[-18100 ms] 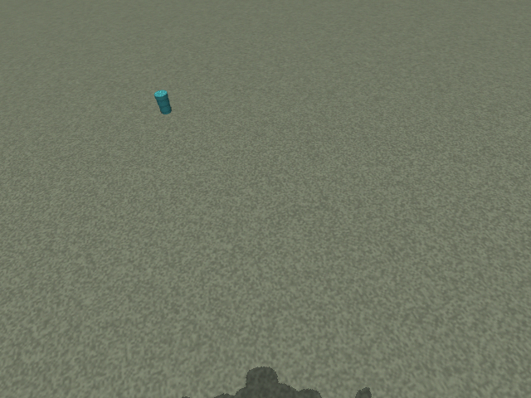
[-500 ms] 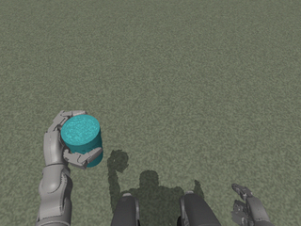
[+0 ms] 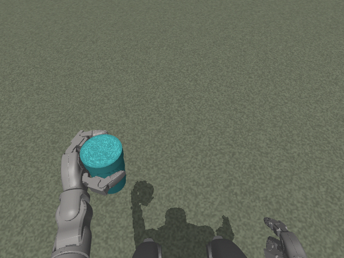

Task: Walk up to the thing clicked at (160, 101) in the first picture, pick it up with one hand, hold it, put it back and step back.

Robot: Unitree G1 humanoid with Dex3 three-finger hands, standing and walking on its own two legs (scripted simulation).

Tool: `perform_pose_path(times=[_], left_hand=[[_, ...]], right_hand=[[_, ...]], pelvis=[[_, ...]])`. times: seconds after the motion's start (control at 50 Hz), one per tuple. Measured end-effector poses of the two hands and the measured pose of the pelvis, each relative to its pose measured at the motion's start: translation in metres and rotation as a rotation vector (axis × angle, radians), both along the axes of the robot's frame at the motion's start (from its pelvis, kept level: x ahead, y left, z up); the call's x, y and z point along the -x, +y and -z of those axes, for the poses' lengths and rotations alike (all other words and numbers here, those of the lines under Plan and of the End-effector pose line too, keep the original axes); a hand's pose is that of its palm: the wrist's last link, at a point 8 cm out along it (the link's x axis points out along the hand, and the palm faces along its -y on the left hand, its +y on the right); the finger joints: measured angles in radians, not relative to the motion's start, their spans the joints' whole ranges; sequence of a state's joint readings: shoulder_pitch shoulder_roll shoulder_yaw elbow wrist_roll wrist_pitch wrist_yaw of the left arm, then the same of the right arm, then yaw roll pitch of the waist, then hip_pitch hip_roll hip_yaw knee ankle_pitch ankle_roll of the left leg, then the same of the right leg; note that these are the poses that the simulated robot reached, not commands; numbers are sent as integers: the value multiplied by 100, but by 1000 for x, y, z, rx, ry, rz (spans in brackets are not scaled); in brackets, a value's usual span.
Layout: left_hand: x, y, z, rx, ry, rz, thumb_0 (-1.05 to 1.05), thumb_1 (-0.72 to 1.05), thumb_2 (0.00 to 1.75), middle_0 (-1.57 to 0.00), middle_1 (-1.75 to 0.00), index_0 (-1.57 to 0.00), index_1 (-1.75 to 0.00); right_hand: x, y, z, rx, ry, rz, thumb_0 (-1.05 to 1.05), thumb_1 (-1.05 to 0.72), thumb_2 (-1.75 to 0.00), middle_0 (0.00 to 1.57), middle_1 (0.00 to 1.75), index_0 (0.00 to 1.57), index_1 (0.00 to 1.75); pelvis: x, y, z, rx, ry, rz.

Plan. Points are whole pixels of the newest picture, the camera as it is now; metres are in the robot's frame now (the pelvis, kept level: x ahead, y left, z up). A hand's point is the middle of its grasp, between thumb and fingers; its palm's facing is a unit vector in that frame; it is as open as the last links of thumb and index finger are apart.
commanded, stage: lift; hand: left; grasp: from the side
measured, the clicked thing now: (107, 167) +0.33 +0.17 +0.02
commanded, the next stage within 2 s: hold in 0.36 s
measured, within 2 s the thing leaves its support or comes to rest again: neither
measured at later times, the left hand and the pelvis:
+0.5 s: hand (104, 152) +0.34 +0.17 +0.07, palm faces +0.12 -0.99 -0.01, open 11.4 cm; pelvis +0.01 +0.00 +0.02, yaw +0 degrees
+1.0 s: hand (101, 148) +0.34 +0.17 +0.08, palm faces +0.13 -0.99 +0.00, open 11.4 cm; pelvis +0.02 +0.00 +0.03, yaw +0 degrees
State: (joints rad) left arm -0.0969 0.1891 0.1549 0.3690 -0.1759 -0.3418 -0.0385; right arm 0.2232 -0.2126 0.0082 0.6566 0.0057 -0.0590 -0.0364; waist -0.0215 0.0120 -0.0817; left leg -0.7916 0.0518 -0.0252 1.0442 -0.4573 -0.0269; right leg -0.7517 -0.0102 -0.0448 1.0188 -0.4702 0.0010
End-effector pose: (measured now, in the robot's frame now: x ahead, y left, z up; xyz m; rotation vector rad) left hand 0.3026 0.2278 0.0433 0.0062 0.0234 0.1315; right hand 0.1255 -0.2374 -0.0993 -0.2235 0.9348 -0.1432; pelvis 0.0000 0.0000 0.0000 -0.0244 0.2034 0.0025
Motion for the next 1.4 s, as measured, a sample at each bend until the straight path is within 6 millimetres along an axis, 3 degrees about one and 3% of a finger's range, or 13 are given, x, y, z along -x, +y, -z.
perform_pose_path(times=[0.6,1.14,1.4], left_hand=[[-13,-9,-28,7,-15,2,4,-52,107,-72,-97,-61,-96],[-8,-8,-42,-3,-22,4,4,-51,107,-72,-97,-61,-96],[-8,-10,-45,-4,-30,12,4,-51,107,-72,-97,-61,-96]], right_hand=[[-5,-7,-21,3,20,17,1,-92,-90,20,29,20,30],[-9,0,-33,-9,-7,7,1,-92,-90,20,29,20,30],[-1,-1,-32,-13,-2,9,1,-92,-90,20,29,20,30]], pelvis=[[-15,-3,-23,-8,-63,4],[-14,1,-32,-9,-106,3],[-9,1,-33,-10,-117,4]])
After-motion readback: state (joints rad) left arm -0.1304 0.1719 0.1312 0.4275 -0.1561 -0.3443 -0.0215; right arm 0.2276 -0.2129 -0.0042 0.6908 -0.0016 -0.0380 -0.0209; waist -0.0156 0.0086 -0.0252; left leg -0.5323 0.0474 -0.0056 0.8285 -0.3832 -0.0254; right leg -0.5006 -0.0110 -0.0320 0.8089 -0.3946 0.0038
